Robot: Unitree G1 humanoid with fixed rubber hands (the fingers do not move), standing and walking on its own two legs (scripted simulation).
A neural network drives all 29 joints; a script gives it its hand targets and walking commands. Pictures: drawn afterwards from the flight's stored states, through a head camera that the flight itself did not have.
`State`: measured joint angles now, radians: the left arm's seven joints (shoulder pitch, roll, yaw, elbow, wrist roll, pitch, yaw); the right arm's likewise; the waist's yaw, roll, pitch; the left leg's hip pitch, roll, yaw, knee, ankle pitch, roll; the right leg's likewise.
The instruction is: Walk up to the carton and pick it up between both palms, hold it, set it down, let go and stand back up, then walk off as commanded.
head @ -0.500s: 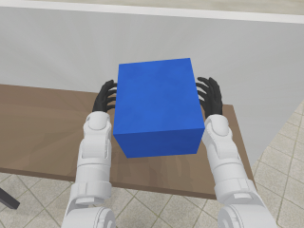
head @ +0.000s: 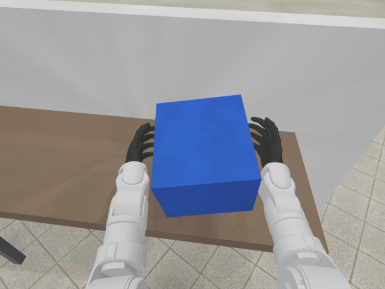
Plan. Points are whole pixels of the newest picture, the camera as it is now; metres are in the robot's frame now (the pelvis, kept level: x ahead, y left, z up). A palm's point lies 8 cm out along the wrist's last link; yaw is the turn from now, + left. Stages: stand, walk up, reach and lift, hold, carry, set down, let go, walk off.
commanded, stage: set down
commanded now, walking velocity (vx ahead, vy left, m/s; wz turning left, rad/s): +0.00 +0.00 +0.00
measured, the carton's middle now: (203, 156) +0.39 -0.01 +0.09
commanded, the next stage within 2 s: none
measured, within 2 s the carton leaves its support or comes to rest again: neither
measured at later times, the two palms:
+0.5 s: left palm (144, 160) +0.39 +0.13 +0.08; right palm (269, 157) +0.39 -0.15 +0.09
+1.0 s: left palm (150, 165) +0.39 +0.11 +0.06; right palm (272, 164) +0.39 -0.17 +0.07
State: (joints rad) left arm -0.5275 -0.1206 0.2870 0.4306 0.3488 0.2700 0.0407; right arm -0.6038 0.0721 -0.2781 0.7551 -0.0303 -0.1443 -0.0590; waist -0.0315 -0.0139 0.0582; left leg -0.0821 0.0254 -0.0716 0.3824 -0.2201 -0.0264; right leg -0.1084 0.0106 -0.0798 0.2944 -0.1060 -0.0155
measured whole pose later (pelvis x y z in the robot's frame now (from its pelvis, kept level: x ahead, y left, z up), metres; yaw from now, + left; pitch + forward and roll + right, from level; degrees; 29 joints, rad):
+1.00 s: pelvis +0.03 +0.00 +0.00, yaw +0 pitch -2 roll -1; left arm -0.53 -0.16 0.30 0.64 0.37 0.11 0.12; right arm -0.60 0.06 -0.46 0.93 -0.14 -0.28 0.04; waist -0.03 -0.01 0.06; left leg -0.08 0.03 -0.07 0.37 -0.25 -0.03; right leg -0.11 0.02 -0.08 0.29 -0.14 -0.02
